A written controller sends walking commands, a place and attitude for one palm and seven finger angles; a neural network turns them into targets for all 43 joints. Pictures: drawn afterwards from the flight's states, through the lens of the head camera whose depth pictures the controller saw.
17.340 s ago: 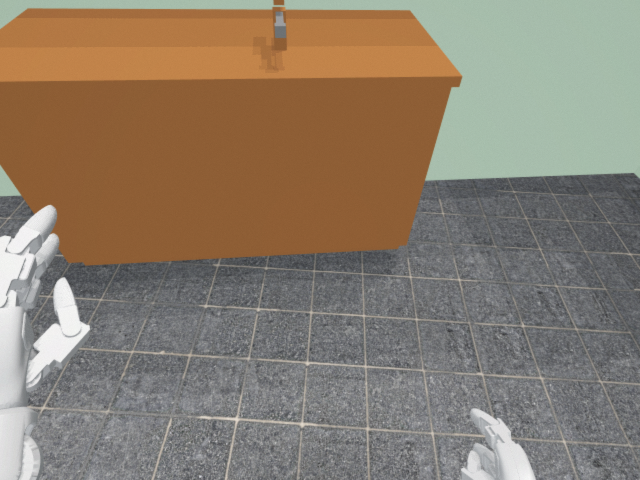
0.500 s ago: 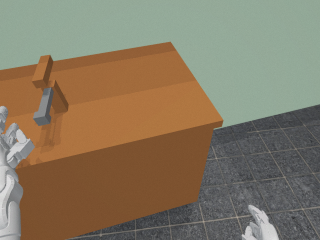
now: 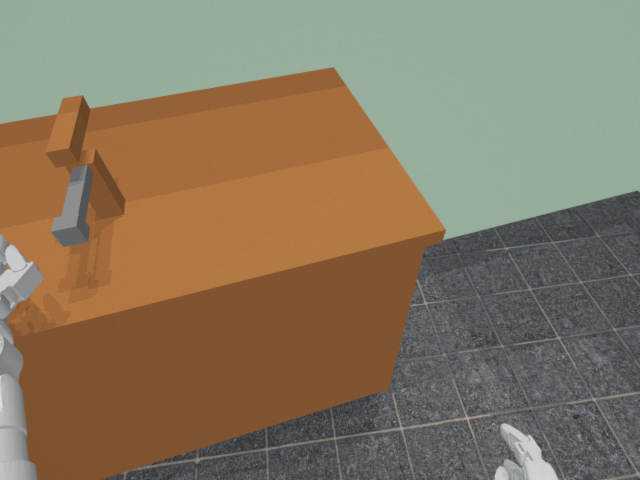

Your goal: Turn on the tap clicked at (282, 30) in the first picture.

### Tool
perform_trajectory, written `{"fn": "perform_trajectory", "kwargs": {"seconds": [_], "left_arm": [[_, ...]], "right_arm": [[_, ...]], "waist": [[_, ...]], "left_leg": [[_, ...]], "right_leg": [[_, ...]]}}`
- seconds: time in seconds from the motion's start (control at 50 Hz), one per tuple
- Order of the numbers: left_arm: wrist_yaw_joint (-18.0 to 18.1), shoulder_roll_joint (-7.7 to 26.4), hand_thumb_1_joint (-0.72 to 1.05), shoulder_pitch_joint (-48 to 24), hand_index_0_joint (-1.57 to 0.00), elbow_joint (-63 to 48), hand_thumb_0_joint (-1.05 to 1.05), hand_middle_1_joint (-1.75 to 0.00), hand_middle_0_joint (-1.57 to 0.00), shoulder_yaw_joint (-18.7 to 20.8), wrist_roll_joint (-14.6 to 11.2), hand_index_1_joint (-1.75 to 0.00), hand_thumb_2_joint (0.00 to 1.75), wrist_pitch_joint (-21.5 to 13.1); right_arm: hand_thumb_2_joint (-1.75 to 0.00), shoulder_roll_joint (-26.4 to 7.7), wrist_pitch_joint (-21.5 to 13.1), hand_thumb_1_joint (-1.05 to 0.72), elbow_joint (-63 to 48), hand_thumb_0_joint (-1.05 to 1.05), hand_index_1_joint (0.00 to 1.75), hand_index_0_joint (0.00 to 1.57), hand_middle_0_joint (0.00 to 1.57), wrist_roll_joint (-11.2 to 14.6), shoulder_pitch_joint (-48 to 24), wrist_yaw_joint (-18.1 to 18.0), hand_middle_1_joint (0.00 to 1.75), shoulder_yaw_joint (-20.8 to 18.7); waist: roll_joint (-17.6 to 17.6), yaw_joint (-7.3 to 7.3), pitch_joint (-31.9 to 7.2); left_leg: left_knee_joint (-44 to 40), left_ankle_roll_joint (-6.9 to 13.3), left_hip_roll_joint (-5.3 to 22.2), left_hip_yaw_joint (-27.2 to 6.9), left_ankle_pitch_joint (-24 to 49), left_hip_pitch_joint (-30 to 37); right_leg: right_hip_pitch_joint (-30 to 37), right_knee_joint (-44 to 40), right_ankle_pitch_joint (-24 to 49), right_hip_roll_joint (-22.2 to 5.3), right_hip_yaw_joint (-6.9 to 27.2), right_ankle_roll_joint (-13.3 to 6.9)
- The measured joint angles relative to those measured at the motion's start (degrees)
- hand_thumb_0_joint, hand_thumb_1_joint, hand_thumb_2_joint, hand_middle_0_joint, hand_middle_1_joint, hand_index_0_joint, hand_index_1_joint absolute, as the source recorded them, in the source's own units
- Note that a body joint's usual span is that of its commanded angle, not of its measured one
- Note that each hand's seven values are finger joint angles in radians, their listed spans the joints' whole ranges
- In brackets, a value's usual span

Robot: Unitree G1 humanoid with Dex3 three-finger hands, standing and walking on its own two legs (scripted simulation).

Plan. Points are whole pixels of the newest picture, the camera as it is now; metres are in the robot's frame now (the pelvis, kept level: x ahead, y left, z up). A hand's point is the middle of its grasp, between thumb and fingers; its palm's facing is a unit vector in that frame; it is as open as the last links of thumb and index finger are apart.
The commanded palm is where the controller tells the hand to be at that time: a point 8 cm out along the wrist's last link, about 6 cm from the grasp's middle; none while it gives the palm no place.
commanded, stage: reach beside the lever's end, fingers flat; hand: left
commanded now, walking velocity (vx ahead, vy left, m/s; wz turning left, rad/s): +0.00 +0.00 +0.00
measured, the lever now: (71, 229) +0.35 +0.34 +0.14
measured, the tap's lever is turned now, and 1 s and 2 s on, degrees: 0 0 1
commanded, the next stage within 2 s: push the lever round in 0.36 s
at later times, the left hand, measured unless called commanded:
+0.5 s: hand (37, 267) +0.30 +0.36 +0.13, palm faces +0.59 -0.80 -0.08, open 7.8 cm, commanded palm +0.25 +0.39 +0.13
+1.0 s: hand (59, 262) +0.31 +0.34 +0.13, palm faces +0.58 -0.81 -0.08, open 7.8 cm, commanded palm +0.25 +0.37 +0.13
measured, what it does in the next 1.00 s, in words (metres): stands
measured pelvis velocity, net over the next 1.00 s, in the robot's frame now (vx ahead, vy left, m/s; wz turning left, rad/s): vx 0.01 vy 0.01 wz -0.01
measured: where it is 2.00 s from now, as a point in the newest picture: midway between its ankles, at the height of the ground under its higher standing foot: outside the picture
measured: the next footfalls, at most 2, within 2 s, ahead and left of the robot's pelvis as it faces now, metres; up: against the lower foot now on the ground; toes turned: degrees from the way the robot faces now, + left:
none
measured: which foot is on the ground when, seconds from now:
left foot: down 0.00-1.00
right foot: down 0.00-1.00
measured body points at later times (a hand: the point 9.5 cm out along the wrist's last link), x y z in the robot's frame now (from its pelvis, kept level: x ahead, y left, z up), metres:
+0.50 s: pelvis +0.00 +0.01 +0.00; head +0.02 -0.01 +0.45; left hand +0.26 +0.40 +0.14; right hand +0.16 -0.23 -0.10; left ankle -0.01 +0.12 -0.72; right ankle +0.02 -0.07 -0.72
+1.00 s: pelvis +0.01 +0.01 +0.00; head +0.03 -0.01 +0.45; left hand +0.27 +0.38 +0.14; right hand +0.17 -0.24 -0.10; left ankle -0.01 +0.12 -0.72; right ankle +0.02 -0.07 -0.72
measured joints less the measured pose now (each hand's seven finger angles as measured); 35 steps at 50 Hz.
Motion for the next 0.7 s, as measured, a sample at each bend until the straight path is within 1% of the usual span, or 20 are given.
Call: {"fn": "perform_trajectory", "kwargs": {"seconds": [0.08, 0.18, 0.34, 0.42, 0.6, 0.7], "left_arm": [[-0.75, 0.73, 0.9, -1.05, -0.15, 1.89, 0.02, -0.15, -0.15, 0.68, 0.22, -0.15, 0.9, -1.27], [-1.48, 0.15, 0.9, -0.83, -0.15, 1.33, 0.02, -0.15, -0.15, -0.16, -0.23, -0.15, 0.9, -2.72], [-0.21, -1.05, 0.9, 0.58, -0.15, -0.43, 0.02, -0.15, -0.15, -0.33, 0.18, -0.15, 0.9, -2.3], [0.14, -1.72, 0.9, 1.2, -0.15, -1.78, 0.02, -0.15, -0.15, -0.77, 0.07, -0.15, 0.9, -2.6], [0.42, -2.03, 0.9, 0.43, -0.15, -2.12, 0.02, -0.15, -0.15, -1.8, 0.28, -0.15, 0.9, -1.05], [0.57, -2.15, 0.9, -0.9, -0.15, -1.09, 0.02, -0.15, -0.15, -2.35, 0.57, -0.15, 0.9, -0.37]], "right_arm": [[-0.89, -0.26, 0.35, -0.9, -0.19, 0.01, 0.3, 0.2, 0.2, -0.03, 0.61, 0.13, 0.3, -0.17], [-0.89, -0.53, 0.42, -0.9, -0.19, 0.01, 0.3, 0.2, 0.2, 0.07, 1.45, 0.09, 0.3, -0.36], [-0.89, -0.07, 0.65, -0.9, -0.72, 0.01, 0.3, 0.2, 0.2, -0.28, 1.59, 0.32, 0.3, -0.35], [-0.89, 0.13, 0.59, -0.9, -0.76, 0.01, 0.3, 0.2, 0.2, -0.33, 1.21, 0.24, 0.3, -0.19], [-0.89, 0.42, 0.65, -0.9, -1.0, 0.01, 0.3, 0.2, 0.2, -0.27, -0.02, -0.05, 0.3, 0.22], [-0.89, 0.47, 0.98, -0.9, -0.95, 0.01, 0.3, 0.2, 0.2, -0.24, -0.71, -0.2, 0.3, 0.43]], "waist": [[-0.05, -0.11, 0.08], [0.01, -0.12, 0.03], [-0.19, -0.39, -0.23], [-0.09, -0.18, -0.23], [0.05, 0.41, -0.31], [-0.11, 0.49, -0.29]], "left_leg": [[0.62, 0.12, 0.05, 0.05, -0.2, -0.79], [0.72, 0.39, -0.12, 0.24, -0.28, -0.99], [0.32, 0.66, -0.25, 0.62, -0.27, -0.65], [0.38, 0.79, -0.34, 0.61, -0.41, -0.43], [0.21, 0.83, -0.52, 0.27, -0.39, -0.11], [0.25, 0.78, -0.51, 0.1, -0.43, -0.28]], "right_leg": [[-0.61, 0.18, 0.06, 0.06, 0.02, 0.12], [-0.78, 0.18, 0.06, -0.1, 0.21, 0.4], [-0.54, -0.15, 0.12, -0.21, 0.63, 0.72], [-0.27, -0.14, -0.01, -0.3, 0.63, 0.85], [0.2, -0.38, -0.12, -0.49, 0.32, 0.91], [0.08, -0.35, -0.21, -0.49, 0.14, 0.86]]}}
